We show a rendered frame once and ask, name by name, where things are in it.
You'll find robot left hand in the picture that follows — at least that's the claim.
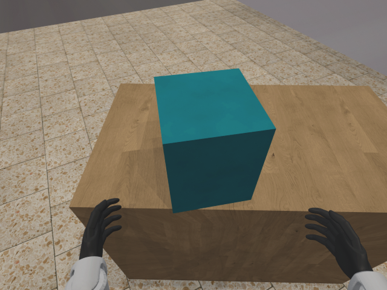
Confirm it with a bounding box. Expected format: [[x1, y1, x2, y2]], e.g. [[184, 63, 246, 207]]
[[79, 198, 122, 260]]

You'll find pedestal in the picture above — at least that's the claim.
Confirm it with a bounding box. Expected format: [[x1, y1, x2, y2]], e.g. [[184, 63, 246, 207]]
[[69, 83, 387, 284]]

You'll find right robot forearm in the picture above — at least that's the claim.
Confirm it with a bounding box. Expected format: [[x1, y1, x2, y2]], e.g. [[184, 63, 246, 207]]
[[348, 271, 387, 290]]

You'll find robot right hand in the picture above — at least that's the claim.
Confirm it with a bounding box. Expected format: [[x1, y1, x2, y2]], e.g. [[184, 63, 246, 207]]
[[305, 208, 373, 279]]

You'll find left robot forearm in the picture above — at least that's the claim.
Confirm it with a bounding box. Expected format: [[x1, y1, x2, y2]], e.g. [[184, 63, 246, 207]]
[[64, 256, 109, 290]]

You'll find carton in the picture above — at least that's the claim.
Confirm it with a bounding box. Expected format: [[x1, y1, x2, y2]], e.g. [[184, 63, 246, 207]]
[[154, 68, 276, 213]]

